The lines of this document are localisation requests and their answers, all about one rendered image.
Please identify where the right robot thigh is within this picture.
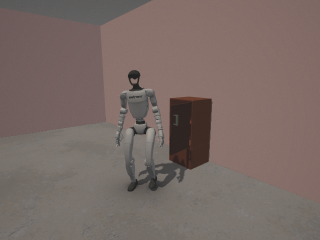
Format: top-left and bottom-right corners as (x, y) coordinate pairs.
(124, 127), (135, 166)

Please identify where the robot left forearm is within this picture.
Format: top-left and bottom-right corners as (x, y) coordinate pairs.
(154, 106), (163, 131)

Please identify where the left robot upper arm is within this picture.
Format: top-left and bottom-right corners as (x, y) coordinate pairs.
(145, 89), (158, 113)

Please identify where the robot right forearm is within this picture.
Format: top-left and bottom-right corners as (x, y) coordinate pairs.
(117, 113), (126, 132)

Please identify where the robot left hand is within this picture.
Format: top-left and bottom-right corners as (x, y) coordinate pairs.
(155, 130), (165, 148)

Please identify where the right robot upper arm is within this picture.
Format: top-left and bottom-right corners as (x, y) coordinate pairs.
(119, 90), (128, 114)

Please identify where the cupboard door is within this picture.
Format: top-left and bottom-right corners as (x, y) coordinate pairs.
(169, 102), (191, 156)

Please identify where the right robot foot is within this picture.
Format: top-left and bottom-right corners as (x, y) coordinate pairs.
(127, 179), (138, 192)

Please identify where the robot right hand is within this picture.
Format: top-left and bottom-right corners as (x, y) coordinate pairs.
(115, 131), (123, 147)

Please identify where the handle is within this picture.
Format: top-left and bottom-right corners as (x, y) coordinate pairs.
(173, 115), (179, 126)

